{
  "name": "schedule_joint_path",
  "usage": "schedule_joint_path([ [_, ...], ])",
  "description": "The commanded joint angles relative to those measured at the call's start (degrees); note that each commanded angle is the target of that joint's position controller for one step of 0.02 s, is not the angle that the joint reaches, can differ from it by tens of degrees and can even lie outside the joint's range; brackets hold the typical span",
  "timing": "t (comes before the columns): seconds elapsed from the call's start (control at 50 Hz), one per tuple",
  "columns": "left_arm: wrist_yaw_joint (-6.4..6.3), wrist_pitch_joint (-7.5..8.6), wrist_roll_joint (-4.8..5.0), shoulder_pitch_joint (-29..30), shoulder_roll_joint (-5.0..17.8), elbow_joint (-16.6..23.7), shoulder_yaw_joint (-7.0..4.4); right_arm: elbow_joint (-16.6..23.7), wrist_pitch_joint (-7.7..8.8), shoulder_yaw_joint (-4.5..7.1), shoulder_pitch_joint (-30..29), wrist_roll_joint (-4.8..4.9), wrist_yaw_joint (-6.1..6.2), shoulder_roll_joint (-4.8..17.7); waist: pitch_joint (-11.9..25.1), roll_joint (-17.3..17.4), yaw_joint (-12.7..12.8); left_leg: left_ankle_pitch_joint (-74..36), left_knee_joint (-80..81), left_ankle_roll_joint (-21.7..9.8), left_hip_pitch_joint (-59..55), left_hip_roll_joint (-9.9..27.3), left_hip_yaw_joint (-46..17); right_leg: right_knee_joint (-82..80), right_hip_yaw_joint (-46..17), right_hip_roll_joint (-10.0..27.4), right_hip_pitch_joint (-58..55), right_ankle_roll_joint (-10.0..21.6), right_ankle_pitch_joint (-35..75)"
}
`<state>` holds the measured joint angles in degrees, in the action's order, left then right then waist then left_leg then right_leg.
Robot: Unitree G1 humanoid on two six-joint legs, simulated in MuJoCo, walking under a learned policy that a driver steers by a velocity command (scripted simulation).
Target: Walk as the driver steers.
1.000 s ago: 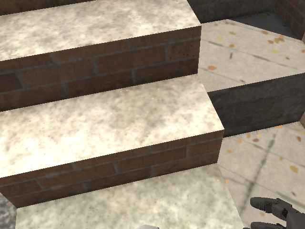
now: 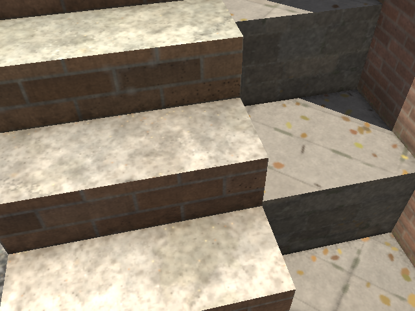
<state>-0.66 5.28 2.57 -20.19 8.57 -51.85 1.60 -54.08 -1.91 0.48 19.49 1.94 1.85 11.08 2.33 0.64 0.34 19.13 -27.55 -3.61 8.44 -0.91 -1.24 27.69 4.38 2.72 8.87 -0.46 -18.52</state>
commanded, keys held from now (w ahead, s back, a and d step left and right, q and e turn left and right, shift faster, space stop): w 1.00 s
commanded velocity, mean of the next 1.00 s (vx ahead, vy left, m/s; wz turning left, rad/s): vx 0.46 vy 0.00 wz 0.00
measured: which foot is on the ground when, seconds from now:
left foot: down 0.00-0.58, up 0.60-0.86, down 0.88-1.00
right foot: down 0.00-0.88, up 0.90-1.00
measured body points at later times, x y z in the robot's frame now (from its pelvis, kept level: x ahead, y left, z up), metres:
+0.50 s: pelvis +0.09 +0.04 +0.02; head +0.09 +0.03 +0.47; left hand +0.21 +0.27 -0.09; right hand +0.14 -0.22 -0.12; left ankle -0.04 +0.11 -0.71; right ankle +0.02 -0.08 -0.68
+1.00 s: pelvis +0.13 +0.12 +0.10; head +0.14 +0.13 +0.55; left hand +0.23 +0.40 -0.02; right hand +0.23 -0.09 -0.04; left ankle +0.23 +0.23 -0.55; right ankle +0.01 -0.01 -0.50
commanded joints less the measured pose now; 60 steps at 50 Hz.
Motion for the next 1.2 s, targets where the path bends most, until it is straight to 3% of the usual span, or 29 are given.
schedule_joint_path([
  [0.02, 0.64, 1.29, -0.19, 3.2, 3.5, 3.8, -0.4, 2.7, 0.64, 0.91, 2.4, 0.35, -0.1, 5.5, -7.3, -0.6, -1.3, -5.7, 5.5, -5.3, -1.0, 2.4, -1.8, -4.1, 0.5, 2.4, 7.7, 3.6, 4.7],
  [0.2, 0.87, 1.27, 1.27, 0.8, 6.8, 5.7, -0.72, 4.2, -0.35, 1.83, 0.1, -1.33, -0.3, 9.3, 0.8, -1.6, 1.2, -48.5, -0.6, -2.9, -6.4, -0.2, 2.1, -0.5, 4.7, 1.9, -7.1, 2.4, 40.1],
  [0.34, -0.59, 0.17, -1.73, 0.7, 7.0, 5.1, -0.15, 5.6, 1.71, 0.56, -0.2, -0.78, -0.71, 6.1, -1.0, -6.7, 0.0, -38.3, -6.1, 1.9, -1.1, -0.4, 5.9, -0.8, 6.1, 7.0, -11.1, 3.1, 58.2],
  [0.38, 0.01, 0.84, -0.69, 5.0, 8.3, 5.5, -0.22, 4.6, 1.34, 0.78, 3.4, -1.59, -0.95, 6.9, -3.5, -6.2, -2.9, -35.0, 3.3, 2.8, -4.3, -0.5, 5.3, 1.4, 7.4, 5.8, -6.4, 2.5, 53.6],
  [0.4, 0.22, 0.95, 1.63, 7.5, 10.0, 5.7, -0.99, 4.2, 1.3, 1.12, 5.4, -2.14, -0.62, 8.2, -6.0, -4.7, -4.6, -41.2, 9.9, 3.5, -6.9, -0.6, 5.2, 5.9, 9.0, 3.7, -2.0, 2.2, 46.0],
  [0.44, 1.15, 1.08, 4.31, 18.3, 9.8, 10.9, -1.76, 0.4, 1.03, 1.05, 12.1, -4.7, -0.28, 11.1, -6.9, 13.8, -8.6, -82.0, 12.1, 3.0, -23.9, 6.8, -0.5, 22.2, 11.2, -2.1, 21.7, 1.2, -12.3],
  [0.46, 1.82, 0.96, 4.71, 21.3, 8.0, 14.0, -1.7, 0.4, 1.81, -0.11, 8.2, -6.63, -0.13, 9.6, -8.7, 13.7, -5.6, -89.6, 8.3, 2.6, -21.4, 7.7, -0.7, 26.9, 7.1, -1.8, 26.9, 1.7, -18.8],
  [0.48, 2.57, 0.84, 4.04, 19.1, 7.0, 16.0, -1.53, 1.2, 2.54, -0.04, 3.3, -6.4, 0.19, 10.5, -6.6, 13.2, -1.3, -88.2, 7.2, 2.0, -17.2, 7.9, 0.1, 22.6, 3.9, -0.6, 23.8, 3.1, -18.6],
  [0.52, 2.98, -0.29, 1.16, 5.4, 7.4, 12.7, -2.41, 3.7, 3.3, 0.31, -5.8, -3.75, 0.82, 13.0, -1.5, 7.8, 8.5, -88.2, 3.6, -0.7, -8.6, 9.4, 1.1, 13.9, 1.3, -0.5, 10.7, 5.0, -11.2],
  [0.54, 3.45, -0.51, 0.76, -2.9, 8.0, 8.9, -3.0, 5.0, 3.38, 0.89, -7.6, -0.78, 0.53, 14.0, 0.0, 3.1, 12.2, -79.8, -2.1, -2.0, -4.1, 8.9, 1.8, 6.6, 1.2, -0.8, 2.6, 4.6, 1.8],
  [0.58, 3.1, 0.33, -1.19, -18.7, 8.3, -1.3, -2.32, 8.7, 4.76, 1.62, -14.7, 2.75, -1.04, 13.8, -0.6, -23.7, 20.9, -29.3, -41.6, 2.0, 9.2, -5.7, 8.9, -15.4, 4.2, 0.1, -14.4, 6.7, 38.2],
  [0.6, 2.57, 0.17, -5.57, -9.5, 3.7, 0.0, 0.98, 11.6, 6.66, 1.35, -19.1, 2.82, -1.22, 10.3, 1.1, -26.0, 16.3, 11.0, -74.6, 2.1, 24.8, -6.1, 8.4, -17.0, -1.1, 7.3, -19.9, 7.2, 57.1],
  [0.62, 1.42, -0.62, -7.7, -9.3, 6.1, -1.2, 1.18, 16.3, 7.45, -0.77, -21.2, 3.64, 0.81, 2.0, 4.9, -25.2, 11.4, 21.3, -99.2, 0.1, 44.0, -6.3, 1.0, 0.3, -9.6, 17.7, -30.5, 7.7, 95.5],
  [0.64, -1.07, -1.49, -8.76, -16.2, 8.6, -5.6, -0.02, 22.3, 7.63, -1.3, -19.0, 5.68, 1.53, -0.3, 11.5, -20.4, 9.3, 26.1, -114.5, -1.0, 57.5, -5.1, -6.0, -0.2, -16.0, 25.8, -39.8, 13.1, 89.4],
  [0.66, -2.82, -2.43, -9.05, -13.3, 9.9, -7.9, -0.3, 28.4, 7.51, -1.71, -23.6, 4.13, 1.2, -0.6, 5.9, -12.4, 6.0, 30.1, -119.2, -4.0, 69.6, -3.0, -7.9, -4.5, -15.5, 27.2, -37.3, 12.1, 66.9],
  [0.7, -2.6, -2.02, -6.38, -1.9, 11.3, -10.9, -0.4, 32.1, 5.16, -1.74, -24.4, 2.17, -1.06, 0.5, -10.6, -9.4, -1.7, 30.8, -128.1, -3.2, 77.8, -1.2, -5.7, -17.8, -21.8, 26.3, -15.4, 11.8, 14.8],
  [0.76, 1.18, 1.1, -6.05, 5.9, 7.3, -13.0, 1.43, 29.9, 2.07, -1.37, -21.2, 3.5, 0.35, 4.1, -19.1, -1.0, -8.5, 14.3, -102.0, -5.7, 57.5, 1.4, -3.8, -29.1, -0.3, 16.9, 16.0, 5.8, 8.2],
  [0.8, 2.57, 0.74, -1.58, 12.5, 17.0, -8.0, -0.96, 21.0, -0.3, -1.94, -3.3, 2.99, 1.44, 5.5, -2.5, 5.6, -16.2, 1.4, -69.1, -6.0, 6.7, -0.4, 4.4, -34.7, 14.8, 8.9, 27.6, 2.7, 43.3],
  [0.82, 2.55, 0.27, 1.36, 5.8, 22.4, -8.6, -2.81, 18.1, 0.29, -2.31, -1.7, 3.74, 1.11, 4.6, 3.5, 2.3, -13.6, 6.7, -63.9, -3.2, -1.7, -4.3, 8.7, -28.5, 12.5, 11.3, 18.4, 4.2, 72.4],
  [0.86, 0.42, -3.18, 1.62, 3.7, 28.6, -10.2, -5.18, 14.5, 0.06, -1.42, 5.0, 1.41, 0.61, 5.7, 4.9, -11.1, -18.3, 14.1, -44.4, 1.5, 1.7, -5.4, 8.8, -13.5, 8.7, 14.4, -1.4, 6.5, 93.7],
  [0.88, -0.71, -4.82, -0.13, 1.9, 22.8, -8.9, -4.53, 14.0, 0.12, -2.13, 0.3, 0.9, 0.0, 5.2, -0.2, -12.6, -13.8, 17.4, -25.4, 0.1, 12.7, -6.6, 4.8, -3.0, 6.2, 12.8, -9.9, 7.7, 80.6],
  [0.9, 0.04, -6.17, -1.71, -12.2, 5.6, -7.3, -1.67, 9.9, -0.24, -0.07, -8.0, 0.6, -0.02, 11.8, 7.6, 20.1, 0.4, 25.4, -10.5, -6.0, 4.8, 5.6, -26.3, 20.3, 7.9, -0.1, 4.2, 4.7, 36.7],
  [0.92, 0.68, -3.9, -3.77, -10.9, 6.3, -8.5, -2.56, 12.8, -0.95, 0.64, -9.6, -4.38, -0.11, 9.4, 19.4, 15.4, -1.8, 27.8, 0.6, -8.4, 2.1, 7.7, -38.3, 53.3, -7.3, -4.8, 8.9, 2.8, 7.6],
  [0.94, 1.93, -2.7, -5.09, -0.8, 3.4, 0.4, -2.42, 13.1, -2.04, -0.43, -13.3, -5.87, -0.41, 10.4, 17.2, 16.0, -0.1, 32.6, 5.9, -4.7, 17.0, 7.8, -39.1, 66.3, -14.2, -8.9, 14.5, 2.6, 8.4],
  [0.96, 2.15, -2.31, -6.16, 3.4, 0.6, 5.8, -1.54, 9.4, -1.83, -1.48, -17.5, -3.55, -1.43, 7.7, 7.8, 15.4, 3.7, 36.9, 3.6, -3.0, 27.4, 7.1, -32.9, 68.6, -11.6, -7.7, 19.4, 3.5, 4.4],
  [0.98, 2.75, -0.99, -6.01, 7.5, 1.9, 8.2, -1.5, 4.7, -0.56, -2.04, -15.8, -1.69, -2.55, 3.6, 1.3, 7.6, 3.5, 32.1, -2.9, -2.7, 29.9, 6.6, -28.6, 65.6, -11.3, -7.0, 24.3, 6.1, 4.1],
  [1.04, 5.47, 0.0, -6.47, 7.0, 0.7, 8.3, 0.07, -2.9, 1.84, -3.24, -11.6, -3.86, -3.48, -3.0, -0.2, 2.1, 6.2, 23.8, -7.4, -6.5, 32.1, 5.7, -23.2, 71.3, -7.6, -10.4, 24.5, 8.5, 5.9],
  [1.16, 3.36, -3.68, -2.51, 3.3, 7.2, 7.2, -0.7, -1.4, 5.07, -1.99, -13.6, -1.85, -1.5, -0.6, -0.3, 1.6, 7.5, 22.7, -1.0, -10.4, 33.1, 10.6, -25.3, 66.0, -6.7, -8.2, 28.1, 2.8, 8.1],
  [1.2, 2.56, -4.51, -1.41, 5.8, 7.5, 8.6, -0.3, 0.1, 6.09, -1.03, -9.3, -1.16, -0.62, 1.5, 0.3, 5.1, 4.1, 21.8, -1.6, -10.2, 28.3, 11.1, -26.0, 57.8, -8.5, -5.7, 31.1, 0.8, 2.4],
])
